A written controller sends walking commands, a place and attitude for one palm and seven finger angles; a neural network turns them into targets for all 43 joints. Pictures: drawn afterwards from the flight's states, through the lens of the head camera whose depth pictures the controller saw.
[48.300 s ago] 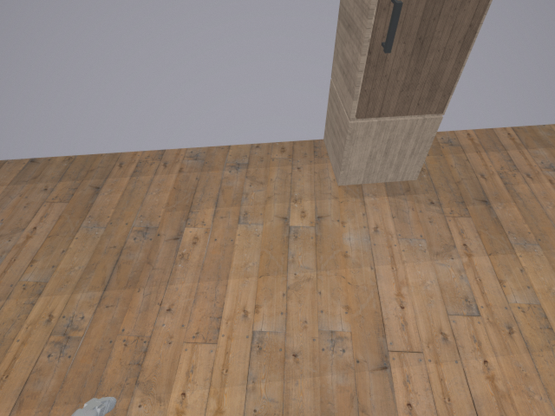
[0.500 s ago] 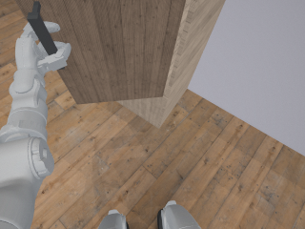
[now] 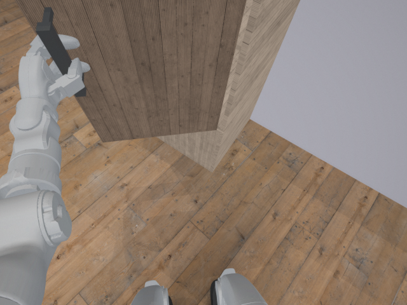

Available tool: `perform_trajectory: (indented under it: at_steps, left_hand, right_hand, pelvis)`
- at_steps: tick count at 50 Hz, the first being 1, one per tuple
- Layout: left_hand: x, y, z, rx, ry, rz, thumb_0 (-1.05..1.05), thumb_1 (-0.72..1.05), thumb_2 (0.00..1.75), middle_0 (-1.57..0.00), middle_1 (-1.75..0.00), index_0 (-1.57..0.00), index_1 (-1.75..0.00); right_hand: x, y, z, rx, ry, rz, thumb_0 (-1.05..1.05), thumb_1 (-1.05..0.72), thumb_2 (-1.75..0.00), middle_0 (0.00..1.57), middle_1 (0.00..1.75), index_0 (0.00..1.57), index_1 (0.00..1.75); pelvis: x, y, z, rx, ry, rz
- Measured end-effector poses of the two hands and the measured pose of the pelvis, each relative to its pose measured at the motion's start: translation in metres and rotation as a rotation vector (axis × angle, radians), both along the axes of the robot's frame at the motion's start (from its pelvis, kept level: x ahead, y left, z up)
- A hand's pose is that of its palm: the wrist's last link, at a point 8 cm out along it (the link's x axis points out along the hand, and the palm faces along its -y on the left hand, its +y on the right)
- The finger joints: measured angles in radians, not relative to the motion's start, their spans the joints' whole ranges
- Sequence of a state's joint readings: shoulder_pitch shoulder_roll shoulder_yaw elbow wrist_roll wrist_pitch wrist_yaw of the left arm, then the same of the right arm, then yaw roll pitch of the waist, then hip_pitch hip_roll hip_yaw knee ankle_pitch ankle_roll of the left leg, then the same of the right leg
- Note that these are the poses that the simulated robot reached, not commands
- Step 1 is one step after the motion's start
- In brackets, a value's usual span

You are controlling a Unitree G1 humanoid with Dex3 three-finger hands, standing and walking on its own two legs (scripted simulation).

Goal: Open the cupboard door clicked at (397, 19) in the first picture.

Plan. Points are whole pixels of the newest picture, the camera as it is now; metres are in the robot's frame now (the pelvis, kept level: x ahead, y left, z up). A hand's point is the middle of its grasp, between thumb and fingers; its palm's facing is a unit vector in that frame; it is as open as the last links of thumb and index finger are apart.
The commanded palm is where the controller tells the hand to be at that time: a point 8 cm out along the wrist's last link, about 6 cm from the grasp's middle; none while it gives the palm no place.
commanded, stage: pull the door open along its arc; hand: left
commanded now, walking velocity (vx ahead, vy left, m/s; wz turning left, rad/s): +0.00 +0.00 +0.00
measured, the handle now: (66, 56) +0.58 +0.21 +0.09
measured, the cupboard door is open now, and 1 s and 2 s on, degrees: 43 78 86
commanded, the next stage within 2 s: open thumb and fingers to let go in 1.12 s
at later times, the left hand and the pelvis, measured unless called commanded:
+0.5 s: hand (107, 127) +0.41 +0.13 +0.09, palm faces +0.44 -0.90 +0.05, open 5.8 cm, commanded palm +0.37 +0.16 +0.09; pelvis +0.00 +0.00 +0.01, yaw +3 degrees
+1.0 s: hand (140, 160) +0.35 +0.07 +0.09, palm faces +0.43 -0.90 +0.03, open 5.9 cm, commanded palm +0.28 +0.10 +0.09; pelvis +0.00 -0.02 +0.02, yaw +2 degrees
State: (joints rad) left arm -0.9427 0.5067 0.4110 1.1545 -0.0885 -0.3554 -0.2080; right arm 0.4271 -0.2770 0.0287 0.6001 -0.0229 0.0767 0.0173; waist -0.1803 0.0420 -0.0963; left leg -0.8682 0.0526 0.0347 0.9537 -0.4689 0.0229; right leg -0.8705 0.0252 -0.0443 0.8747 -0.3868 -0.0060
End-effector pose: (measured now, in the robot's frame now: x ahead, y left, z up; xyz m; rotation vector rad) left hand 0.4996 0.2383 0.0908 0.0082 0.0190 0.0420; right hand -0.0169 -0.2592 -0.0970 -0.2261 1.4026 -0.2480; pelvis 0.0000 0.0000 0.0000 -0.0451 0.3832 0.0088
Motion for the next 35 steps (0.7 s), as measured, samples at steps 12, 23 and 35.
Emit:
perform_trajectory:
  at_steps: [12, 23, 35]
  left_hand:
    - [-0.06, -0.015, -0.002, -0.011, -0.03, -0.04, 0.0, 0.73, 0.75, -0.35, -1.34, -0.33, -1.34]
    - [-0.127, -0.066, -0.004, -0.076, -0.043, 0.335, -0.01, 0.71, 0.79, -0.34, -1.33, -0.36, -1.29]
    - [-0.132, -0.081, -0.002, 0.01, -0.027, 0.461, -0.01, 0.75, 0.82, -0.34, -1.33, -0.33, -1.33]
  right_hand:
    - [0.051, 0.008, 0.007, 0.054, -0.159, 0.0, 0.01, -0.9, -0.89, 0.2, 0.3, 0.2, 0.29]
    - [0.149, 0.027, 0.006, 0.107, -0.387, 0.204, 0.01, -0.9, -0.89, 0.2, 0.3, 0.2, 0.29]
    - [0.146, 0.027, -0.003, 0.117, -0.398, 0.234, 0.01, -0.9, -0.89, 0.2, 0.3, 0.2, 0.29]
  pelvis:
    - [0.014, 0.004, 0.014, 0.012, -0.058, -0.02]
    - [0.008, 0.001, 0.014, 0.025, -0.124, 0.028]
    - [-0.004, -0.016, 0.011, 0.035, -0.134, 0.045]
